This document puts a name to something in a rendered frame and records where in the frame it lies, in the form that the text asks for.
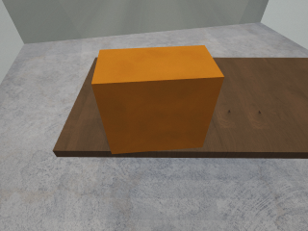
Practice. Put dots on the carton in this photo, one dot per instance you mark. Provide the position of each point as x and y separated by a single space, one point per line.
156 98

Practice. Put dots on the table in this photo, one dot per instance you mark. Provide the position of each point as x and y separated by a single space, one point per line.
261 113

